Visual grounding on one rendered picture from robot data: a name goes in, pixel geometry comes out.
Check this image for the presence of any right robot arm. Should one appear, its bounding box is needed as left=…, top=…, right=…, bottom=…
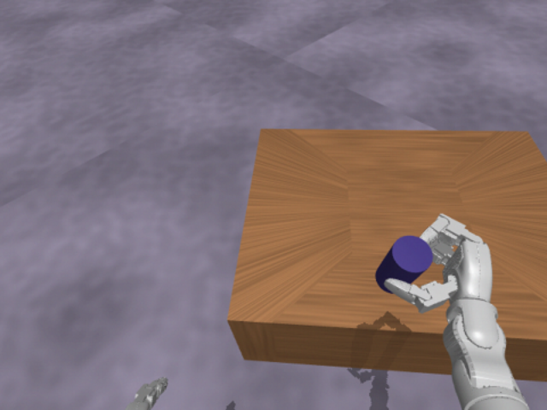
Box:
left=443, top=298, right=529, bottom=410

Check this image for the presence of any right robot hand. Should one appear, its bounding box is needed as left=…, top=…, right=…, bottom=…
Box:
left=384, top=214, right=492, bottom=313

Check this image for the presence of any left robot hand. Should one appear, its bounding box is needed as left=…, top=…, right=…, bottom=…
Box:
left=125, top=378, right=168, bottom=410

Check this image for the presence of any can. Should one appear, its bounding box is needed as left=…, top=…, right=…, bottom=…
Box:
left=375, top=236, right=432, bottom=294

